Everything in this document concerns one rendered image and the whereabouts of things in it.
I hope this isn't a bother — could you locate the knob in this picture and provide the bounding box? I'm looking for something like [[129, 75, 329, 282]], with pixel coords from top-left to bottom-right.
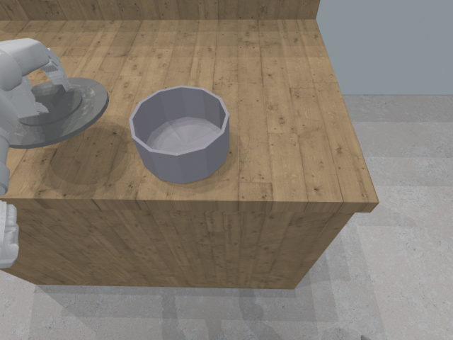
[[31, 84, 66, 109]]

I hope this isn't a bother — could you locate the lid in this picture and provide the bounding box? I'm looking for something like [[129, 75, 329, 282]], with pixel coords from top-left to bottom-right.
[[9, 77, 109, 149]]

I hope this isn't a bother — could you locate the table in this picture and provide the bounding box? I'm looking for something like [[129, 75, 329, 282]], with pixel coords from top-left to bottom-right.
[[0, 0, 379, 290]]

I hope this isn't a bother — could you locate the left robot forearm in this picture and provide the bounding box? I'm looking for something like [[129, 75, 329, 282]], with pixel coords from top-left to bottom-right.
[[0, 49, 22, 197]]

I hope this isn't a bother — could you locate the robot left hand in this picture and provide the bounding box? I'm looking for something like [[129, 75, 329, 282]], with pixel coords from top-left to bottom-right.
[[0, 38, 70, 119]]

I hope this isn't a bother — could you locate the pot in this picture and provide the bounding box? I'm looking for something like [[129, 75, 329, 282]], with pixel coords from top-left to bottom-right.
[[129, 85, 229, 183]]

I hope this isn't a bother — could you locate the robot left upper arm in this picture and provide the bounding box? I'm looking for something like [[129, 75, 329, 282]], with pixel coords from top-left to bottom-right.
[[0, 200, 19, 268]]

